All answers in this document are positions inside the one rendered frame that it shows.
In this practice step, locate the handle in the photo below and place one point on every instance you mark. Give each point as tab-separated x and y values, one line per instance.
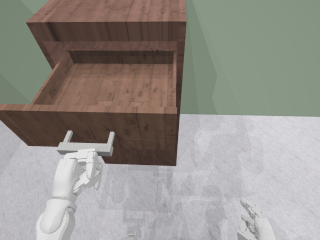
102	149

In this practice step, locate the cabinet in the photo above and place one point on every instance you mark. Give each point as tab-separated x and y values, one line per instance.
116	24

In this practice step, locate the drawer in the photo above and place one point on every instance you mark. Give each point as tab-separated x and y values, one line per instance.
92	92

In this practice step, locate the left robot forearm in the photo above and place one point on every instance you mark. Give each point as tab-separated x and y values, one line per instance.
57	222

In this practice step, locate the left robot hand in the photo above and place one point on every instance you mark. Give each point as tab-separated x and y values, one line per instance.
83	165

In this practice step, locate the right robot hand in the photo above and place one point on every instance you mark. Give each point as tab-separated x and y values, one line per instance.
259	229

